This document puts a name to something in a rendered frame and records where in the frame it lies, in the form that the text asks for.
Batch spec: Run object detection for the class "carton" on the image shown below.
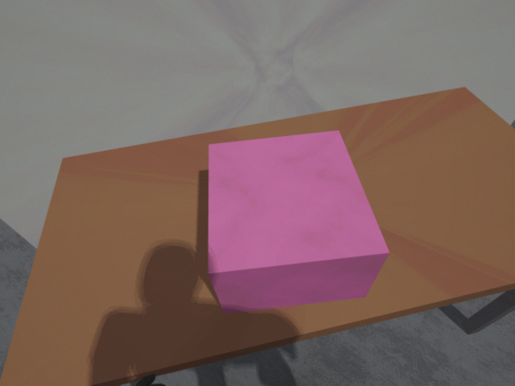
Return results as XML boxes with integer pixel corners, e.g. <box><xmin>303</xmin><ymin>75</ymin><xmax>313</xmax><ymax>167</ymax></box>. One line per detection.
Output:
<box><xmin>208</xmin><ymin>130</ymin><xmax>389</xmax><ymax>314</ymax></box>

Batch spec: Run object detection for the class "table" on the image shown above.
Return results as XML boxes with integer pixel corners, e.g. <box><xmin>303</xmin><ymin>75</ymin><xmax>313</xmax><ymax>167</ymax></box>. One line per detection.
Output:
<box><xmin>0</xmin><ymin>87</ymin><xmax>515</xmax><ymax>386</ymax></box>

